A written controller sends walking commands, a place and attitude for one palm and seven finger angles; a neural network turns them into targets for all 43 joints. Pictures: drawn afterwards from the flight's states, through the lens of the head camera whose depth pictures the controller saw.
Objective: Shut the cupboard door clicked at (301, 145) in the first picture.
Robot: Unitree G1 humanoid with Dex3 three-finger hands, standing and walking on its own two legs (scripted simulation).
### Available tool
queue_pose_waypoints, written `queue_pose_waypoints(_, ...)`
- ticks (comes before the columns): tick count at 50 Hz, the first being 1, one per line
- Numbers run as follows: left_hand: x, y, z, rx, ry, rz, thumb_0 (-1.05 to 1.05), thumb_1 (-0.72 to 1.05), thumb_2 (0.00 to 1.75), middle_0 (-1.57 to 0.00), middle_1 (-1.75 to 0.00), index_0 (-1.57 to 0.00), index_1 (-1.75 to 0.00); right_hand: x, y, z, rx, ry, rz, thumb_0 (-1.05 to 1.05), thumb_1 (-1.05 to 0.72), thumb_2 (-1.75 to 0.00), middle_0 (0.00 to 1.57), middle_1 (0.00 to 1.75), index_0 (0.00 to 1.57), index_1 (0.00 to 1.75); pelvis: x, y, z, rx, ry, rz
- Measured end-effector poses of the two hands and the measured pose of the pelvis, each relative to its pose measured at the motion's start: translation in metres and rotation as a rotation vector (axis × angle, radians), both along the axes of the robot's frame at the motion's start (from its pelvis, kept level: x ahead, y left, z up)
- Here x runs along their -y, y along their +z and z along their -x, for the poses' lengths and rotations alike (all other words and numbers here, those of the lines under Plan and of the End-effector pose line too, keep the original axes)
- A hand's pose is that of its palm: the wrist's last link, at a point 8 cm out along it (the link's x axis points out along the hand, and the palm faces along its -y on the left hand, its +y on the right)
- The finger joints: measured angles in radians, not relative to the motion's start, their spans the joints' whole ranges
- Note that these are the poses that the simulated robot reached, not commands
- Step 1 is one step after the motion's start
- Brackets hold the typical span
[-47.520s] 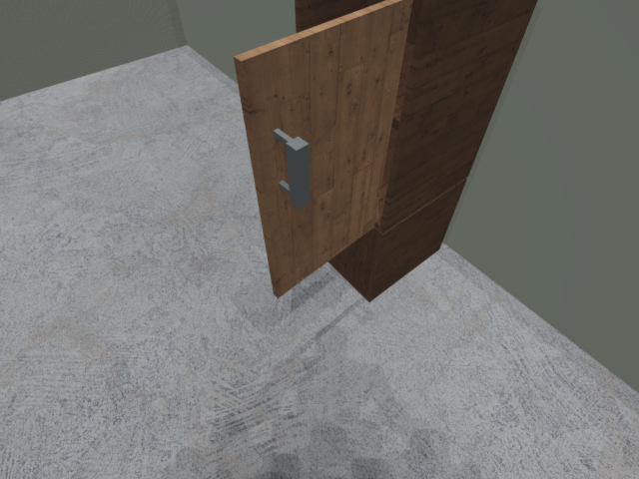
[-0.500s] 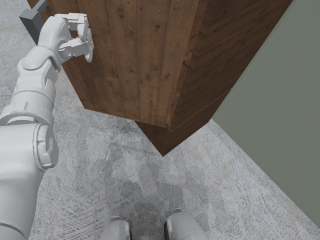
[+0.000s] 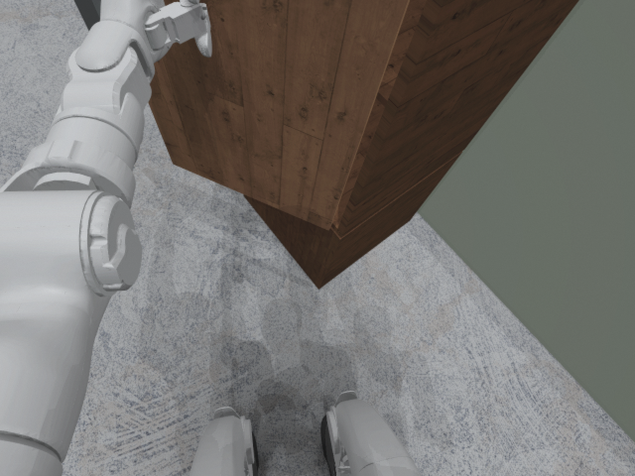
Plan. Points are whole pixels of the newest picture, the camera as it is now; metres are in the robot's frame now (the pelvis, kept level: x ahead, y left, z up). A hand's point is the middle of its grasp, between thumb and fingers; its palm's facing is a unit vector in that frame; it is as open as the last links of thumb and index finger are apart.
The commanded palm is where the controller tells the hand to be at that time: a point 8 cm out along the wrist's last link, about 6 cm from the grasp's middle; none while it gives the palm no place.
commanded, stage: pull the fist back off the door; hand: left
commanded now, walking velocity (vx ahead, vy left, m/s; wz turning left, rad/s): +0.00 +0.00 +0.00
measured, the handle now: out of the picture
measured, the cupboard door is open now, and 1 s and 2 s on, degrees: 29 23 23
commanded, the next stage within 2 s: draw the hand back to the body in 0.80 s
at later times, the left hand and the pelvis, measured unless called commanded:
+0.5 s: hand (222, 30) +0.56 +0.03 +0.15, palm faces +0.01 -1.00 -0.01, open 3.1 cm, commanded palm +0.51 +0.07 +0.15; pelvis +0.03 -0.02 +0.03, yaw -2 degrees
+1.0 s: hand (222, 70) +0.50 +0.03 +0.16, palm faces +0.01 -1.00 -0.01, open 3.1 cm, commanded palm +0.45 +0.09 +0.15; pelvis +0.02 -0.03 +0.04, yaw +0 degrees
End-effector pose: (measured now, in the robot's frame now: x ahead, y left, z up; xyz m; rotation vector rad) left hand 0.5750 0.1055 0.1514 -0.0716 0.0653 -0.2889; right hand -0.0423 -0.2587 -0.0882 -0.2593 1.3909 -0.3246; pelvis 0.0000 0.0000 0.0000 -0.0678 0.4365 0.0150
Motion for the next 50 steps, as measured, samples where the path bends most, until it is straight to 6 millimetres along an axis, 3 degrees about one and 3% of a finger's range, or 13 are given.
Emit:
queue_pose_waypoints(6, 0.017, -0.002, -0.004, 0.038, 0.341, -0.028, 0.03, 0.83, 0.94, -1.30, -1.50, -1.30, -1.50, -0.017, -0.003, 0.014, -0.026, 0.022, -0.099, 0.01, -0.91, -0.89, 0.21, 0.30, 0.21, 0.30, 0.002, -0.004, -0.002, -0.030, -0.007, -0.005)
queue_pose_waypoints(13, 0.027, -0.006, -0.001, 0.059, 0.310, -0.124, 0.02, 0.90, 0.93, -1.30, -1.50, -1.30, -1.50, -0.031, 0.001, 0.034, -0.084, -0.077, -0.179, 0.01, -0.91, -0.89, 0.21, 0.30, 0.21, 0.30, 0.006, 0.007, -0.008, 0.001, -0.033, -0.020)
queue_pose_waypoints(19, 0.025, -0.005, 0.014, 0.035, 0.317, -0.072, 0.02, 0.90, 0.91, -1.30, -1.50, -1.30, -1.50, -0.025, 0.014, 0.029, -0.086, -0.085, -0.189, 0.01, -0.91, -0.89, 0.21, 0.30, 0.21, 0.30, 0.010, 0.024, -0.021, 0.049, -0.046, -0.032)
queue_pose_waypoints(25, 0.024, 0.001, 0.035, 0.091, 0.302, -0.082, 0.02, 0.90, 0.90, -1.30, -1.50, -1.30, -1.50, -0.001, 0.019, -0.002, -0.030, -0.056, -0.161, 0.01, -0.91, -0.89, 0.21, 0.30, 0.21, 0.30, 0.016, 0.033, -0.032, 0.094, -0.044, -0.041)
queue_pose_waypoints(32, 0.022, -0.009, 0.069, 0.077, 0.306, -0.069, 0.02, 0.90, 0.90, -1.30, -1.50, -1.30, -1.50, 0.025, 0.020, -0.067, 0.116, 0.011, -0.117, 0.01, -0.91, -0.89, 0.20, 0.30, 0.20, 0.30, 0.020, 0.039, -0.037, 0.149, -0.036, -0.049)
queue_pose_waypoints(40, 0.023, -0.003, 0.099, 0.126, 0.293, -0.089, 0.02, 0.90, 0.90, -1.30, -1.51, -1.30, -1.50, 0.029, 0.021, -0.135, 0.293, 0.084, -0.116, 0.01, -0.91, -0.89, 0.20, 0.30, 0.20, 0.30, 0.025, 0.041, -0.035, 0.194, -0.024, -0.058)
queue_pose_waypoints(45, 0.025, 0.000, 0.101, 0.093, 0.297, -0.088, 0.02, 0.89, 0.90, -1.30, -1.51, -1.31, -1.50, 0.022, 0.021, -0.150, 0.336, 0.110, -0.132, 0.01, -0.91, -0.89, 0.20, 0.30, 0.20, 0.30, 0.027, 0.041, -0.029, 0.209, -0.013, -0.062)
queue_pose_waypoints(50, 0.020, 0.009, 0.099, 0.116, 0.305, -0.070, 0.02, 0.89, 0.90, -1.30, -1.50, -1.31, -1.50, 0.016, 0.017, -0.141, 0.334, 0.099, -0.148, 0.01, -0.91, -0.89, 0.20, 0.30, 0.20, 0.30, 0.028, 0.041, -0.025, 0.207, -0.023, -0.066)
